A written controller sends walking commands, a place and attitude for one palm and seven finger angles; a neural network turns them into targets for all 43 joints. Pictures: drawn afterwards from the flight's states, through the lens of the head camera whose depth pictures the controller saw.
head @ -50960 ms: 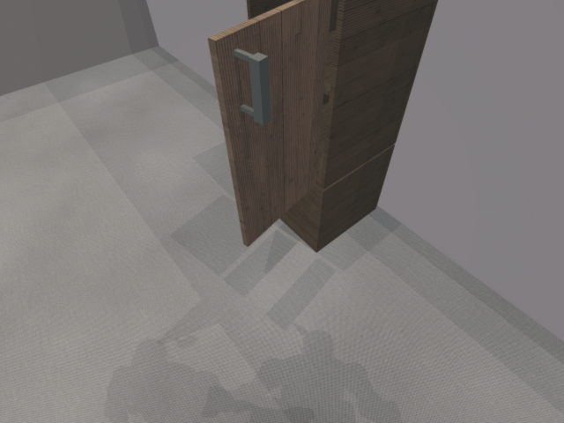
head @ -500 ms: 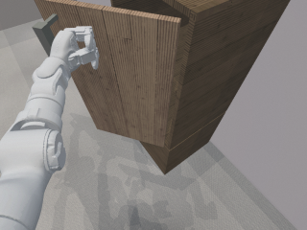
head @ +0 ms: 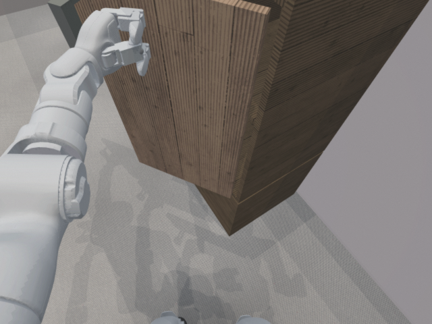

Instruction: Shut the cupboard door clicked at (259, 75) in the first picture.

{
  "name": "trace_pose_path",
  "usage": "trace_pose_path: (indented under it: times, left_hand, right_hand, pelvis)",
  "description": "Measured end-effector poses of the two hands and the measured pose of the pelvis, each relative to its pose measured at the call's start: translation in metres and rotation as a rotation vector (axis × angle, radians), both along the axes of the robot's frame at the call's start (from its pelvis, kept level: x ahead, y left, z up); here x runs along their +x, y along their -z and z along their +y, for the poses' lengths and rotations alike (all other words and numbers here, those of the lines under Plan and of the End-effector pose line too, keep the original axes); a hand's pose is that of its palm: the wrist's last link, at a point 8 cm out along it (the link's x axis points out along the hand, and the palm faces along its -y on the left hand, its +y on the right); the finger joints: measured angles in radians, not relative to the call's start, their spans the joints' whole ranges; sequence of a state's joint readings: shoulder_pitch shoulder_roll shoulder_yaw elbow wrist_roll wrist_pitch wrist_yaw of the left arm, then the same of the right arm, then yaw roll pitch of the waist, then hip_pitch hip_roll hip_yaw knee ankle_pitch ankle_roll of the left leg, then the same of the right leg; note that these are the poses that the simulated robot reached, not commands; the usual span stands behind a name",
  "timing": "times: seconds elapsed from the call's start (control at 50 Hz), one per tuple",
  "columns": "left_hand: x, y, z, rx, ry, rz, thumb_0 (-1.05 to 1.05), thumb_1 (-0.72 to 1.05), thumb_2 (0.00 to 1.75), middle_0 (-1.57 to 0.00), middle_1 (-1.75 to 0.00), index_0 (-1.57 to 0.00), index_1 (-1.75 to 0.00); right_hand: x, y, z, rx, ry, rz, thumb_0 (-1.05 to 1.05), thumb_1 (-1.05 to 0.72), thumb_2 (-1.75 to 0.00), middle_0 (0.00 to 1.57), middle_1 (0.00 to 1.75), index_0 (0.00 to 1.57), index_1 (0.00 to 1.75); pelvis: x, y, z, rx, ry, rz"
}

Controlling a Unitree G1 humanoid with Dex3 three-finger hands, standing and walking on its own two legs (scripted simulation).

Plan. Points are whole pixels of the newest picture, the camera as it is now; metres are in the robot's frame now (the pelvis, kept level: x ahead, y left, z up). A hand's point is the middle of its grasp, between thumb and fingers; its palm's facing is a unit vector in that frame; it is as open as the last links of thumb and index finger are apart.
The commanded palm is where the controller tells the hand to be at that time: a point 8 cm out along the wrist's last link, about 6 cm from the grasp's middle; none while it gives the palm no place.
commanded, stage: pull the fist back off the door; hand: left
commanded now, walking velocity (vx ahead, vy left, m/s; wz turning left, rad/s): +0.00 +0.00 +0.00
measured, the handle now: (86, 33) +0.59 +0.17 +0.18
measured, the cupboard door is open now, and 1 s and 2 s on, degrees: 34 24 24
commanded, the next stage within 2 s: draw the hand back to the body in 0.96 s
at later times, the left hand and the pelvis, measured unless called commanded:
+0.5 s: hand (156, 43) +0.55 +0.05 +0.19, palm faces -0.02 -1.00 +0.03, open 3.1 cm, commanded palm +0.50 +0.11 +0.19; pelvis +0.01 +0.01 +0.01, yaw -4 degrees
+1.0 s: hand (154, 71) +0.46 +0.05 +0.20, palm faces -0.05 -1.00 -0.01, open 3.1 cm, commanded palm +0.44 +0.11 +0.19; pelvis +0.00 +0.00 +0.02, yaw -1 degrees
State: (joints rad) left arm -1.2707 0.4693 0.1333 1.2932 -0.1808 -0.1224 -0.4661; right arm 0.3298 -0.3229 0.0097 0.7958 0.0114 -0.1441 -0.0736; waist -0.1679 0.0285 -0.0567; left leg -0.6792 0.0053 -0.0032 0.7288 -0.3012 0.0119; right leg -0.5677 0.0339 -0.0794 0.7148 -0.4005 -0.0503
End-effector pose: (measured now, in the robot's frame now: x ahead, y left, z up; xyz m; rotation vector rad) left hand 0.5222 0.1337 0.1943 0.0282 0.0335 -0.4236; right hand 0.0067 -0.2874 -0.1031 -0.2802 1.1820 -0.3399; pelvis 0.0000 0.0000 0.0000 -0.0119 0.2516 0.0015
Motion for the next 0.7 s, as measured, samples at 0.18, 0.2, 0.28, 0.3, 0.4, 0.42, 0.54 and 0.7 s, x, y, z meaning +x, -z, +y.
trace_pose_path:
  times: [0.18, 0.2, 0.28, 0.3, 0.4, 0.42, 0.54, 0.7]
  left_hand:
    - [0.014, 0.006, -0.009, -0.128, -0.19, 0.057, 0.03, 0.87, 0.97, -1.3, -1.5, -1.3, -1.5]
    - [0.016, 0.007, -0.011, -0.143, -0.249, 0.068, 0.02, 0.84, 0.96, -1.3, -1.5, -1.3, -1.5]
    - [0.019, 0.005, -0.019, -0.08, -0.433, 0.018, 0.02, 0.79, 0.92, -1.3, -1.5, -1.3, -1.5]
    - [0.019, 0.004, -0.021, -0.053, -0.454, -0.009, 0.02, 0.79, 0.92, -1.3, -1.5, -1.3, -1.5]
    - [0.014, 0.008, -0.027, 0.017, -0.437, -0.021, 0.02, 0.85, 0.92, -1.3, -1.5, -1.3, -1.5]
    - [0.012, 0.009, -0.028, 0.016, -0.424, -0.005, 0.02, 0.86, 0.92, -1.3, -1.5, -1.3, -1.5]
    - [-0.002, 0.003, -0.026, -0.061, -0.41, -0.005, 0.02, 0.88, 0.91, -1.3, -1.5, -1.3, -1.5]
    - [-0.03, 0.012, -0.008, -0.013, -0.424, -0.023, 0.01, 0.9, 0.91, -1.3, -1.5, -1.3, -1.5]
  right_hand:
    - [-0.019, 0.003, 0.01, 0.035, 0.014, 0.042, 0.0, -0.91, -0.9, 0.21, 0.3, 0.2, 0.29]
    - [-0.022, 0.003, 0.014, 0.052, 0.01, 0.047, 0.0, -0.91, -0.9, 0.2, 0.3, 0.2, 0.29]
    - [-0.034, 0.006, 0.033, 0.128, 0.001, 0.062, 0.0, -0.91, -0.9, 0.2, 0.3, 0.2, 0.29]
    - [-0.038, 0.007, 0.038, 0.147, 0.006, 0.065, 0.0, -0.91, -0.9, 0.2, 0.3, 0.2, 0.29]
    - [-0.056, 0.012, 0.057, 0.223, 0.07, 0.094, 0.0, -0.91, -0.9, 0.21, 0.3, 0.2, 0.29]
    - [-0.059, 0.012, 0.06, 0.231, 0.084, 0.099, 0.0, -0.91, -0.9, 0.21, 0.3, 0.2, 0.29]
    - [-0.057, 0.007, 0.059, 0.227, 0.113, 0.08, 0.0, -0.91, -0.9, 0.21, 0.3, 0.2, 0.29]
    - [-0.013, 0.0, 0.035, 0.177, 0.059, -0.031, 0.0, -0.91, -0.9, 0.2, 0.3, 0.2, 0.29]
  pelvis:
    - [-0.001, 0.003, 0.003, -0.012, 0.001, 0.032]
    - [-0.002, 0.002, 0.003, -0.012, 0.003, 0.037]
    - [0.0, 0.003, 0.005, -0.008, 0.014, 0.055]
    - [0.0, 0.003, 0.005, -0.007, 0.019, 0.057]
    - [0.005, -0.002, 0.006, 0.001, 0.048, 0.03]
    - [0.007, -0.003, 0.006, 0.002, 0.052, 0.021]
    - [0.014, -0.011, 0.004, 0.002, 0.069, -0.032]
    - [0.013, -0.015, 0.003, 0.004, 0.061, -0.081]
